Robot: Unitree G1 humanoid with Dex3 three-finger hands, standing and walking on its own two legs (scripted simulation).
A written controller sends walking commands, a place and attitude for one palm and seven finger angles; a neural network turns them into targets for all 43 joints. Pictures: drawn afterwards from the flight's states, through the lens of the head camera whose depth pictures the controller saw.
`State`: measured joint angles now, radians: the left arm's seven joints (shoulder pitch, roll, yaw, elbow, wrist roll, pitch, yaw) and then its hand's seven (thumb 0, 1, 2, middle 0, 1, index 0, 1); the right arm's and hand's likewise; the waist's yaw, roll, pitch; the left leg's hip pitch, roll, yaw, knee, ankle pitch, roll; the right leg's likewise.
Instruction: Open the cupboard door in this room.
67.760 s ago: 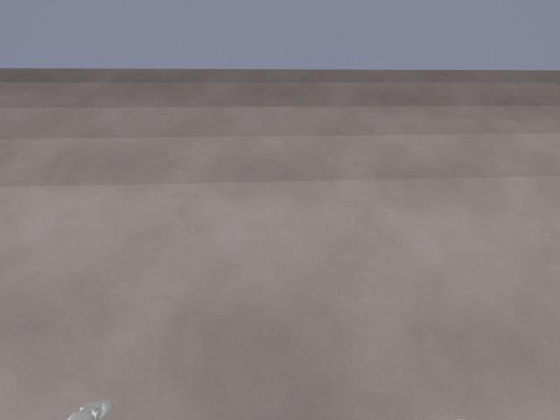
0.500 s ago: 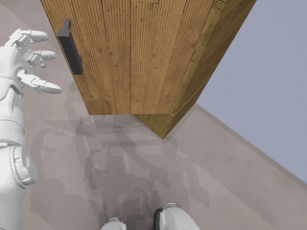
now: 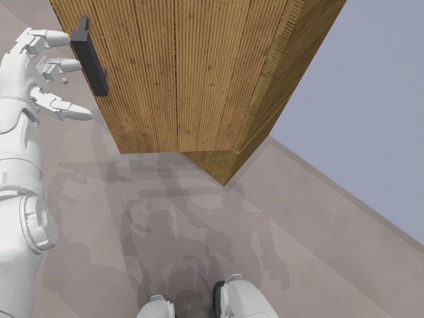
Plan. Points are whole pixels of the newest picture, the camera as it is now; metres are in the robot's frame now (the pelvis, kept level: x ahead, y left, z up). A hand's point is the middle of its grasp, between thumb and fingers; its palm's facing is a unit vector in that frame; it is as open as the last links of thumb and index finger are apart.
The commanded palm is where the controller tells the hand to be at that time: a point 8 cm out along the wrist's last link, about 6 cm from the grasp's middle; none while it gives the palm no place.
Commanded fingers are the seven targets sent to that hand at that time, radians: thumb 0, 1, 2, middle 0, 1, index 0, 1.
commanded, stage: slide the fingers in behind the handle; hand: left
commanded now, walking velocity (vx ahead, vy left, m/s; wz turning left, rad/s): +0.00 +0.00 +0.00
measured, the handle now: (93, 58) +0.57 +0.17 +0.09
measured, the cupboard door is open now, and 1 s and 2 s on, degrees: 45 44 45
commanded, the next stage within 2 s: close the thumb around the handle in 1.48 s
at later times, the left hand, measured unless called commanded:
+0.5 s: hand (87, 81) +0.52 +0.18 +0.08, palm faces -0.01 -1.00 -0.02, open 14.0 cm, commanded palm +0.50 +0.22 +0.08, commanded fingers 0.00 -0.50 0.30 -0.30 -1.20 -0.30 -1.20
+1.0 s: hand (107, 82) +0.52 +0.14 +0.08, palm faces -0.03 -1.00 -0.02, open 14.0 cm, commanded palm +0.50 +0.19 +0.08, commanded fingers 0.00 -0.50 0.30 -0.30 -1.20 -0.30 -1.20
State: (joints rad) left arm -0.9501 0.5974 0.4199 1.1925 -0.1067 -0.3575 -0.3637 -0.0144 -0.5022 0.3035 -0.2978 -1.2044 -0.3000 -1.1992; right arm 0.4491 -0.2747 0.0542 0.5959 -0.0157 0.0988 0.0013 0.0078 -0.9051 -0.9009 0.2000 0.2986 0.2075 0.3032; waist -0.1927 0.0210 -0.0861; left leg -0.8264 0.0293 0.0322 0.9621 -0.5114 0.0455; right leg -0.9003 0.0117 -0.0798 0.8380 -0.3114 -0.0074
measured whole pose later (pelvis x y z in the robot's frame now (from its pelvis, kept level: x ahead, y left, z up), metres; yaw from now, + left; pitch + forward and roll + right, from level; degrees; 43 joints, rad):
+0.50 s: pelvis +0.00 -0.01 +0.00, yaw +0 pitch +22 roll -2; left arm -0.97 0.54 0.40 1.21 -0.07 -0.37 -0.26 -0.01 -0.50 0.30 -0.30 -1.20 -0.30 -1.21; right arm 0.43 -0.28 0.05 0.58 -0.02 0.07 0.01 0.01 -0.91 -0.90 0.20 0.30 0.21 0.30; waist -0.20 0.02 -0.08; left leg -0.83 0.03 0.03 0.96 -0.50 0.03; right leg -0.91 0.01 -0.08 0.85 -0.31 -0.02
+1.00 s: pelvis +0.00 -0.01 +0.00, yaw +1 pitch +21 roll -2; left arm -0.97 0.46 0.34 1.20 -0.07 -0.39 -0.20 -0.01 -0.50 0.30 -0.30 -1.21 -0.31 -1.20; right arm 0.43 -0.27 0.04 0.61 -0.03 0.06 0.02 0.01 -0.91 -0.90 0.20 0.30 0.21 0.30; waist -0.19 0.03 -0.09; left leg -0.82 0.02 0.03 0.95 -0.50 0.03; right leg -0.91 0.01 -0.08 0.86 -0.32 -0.02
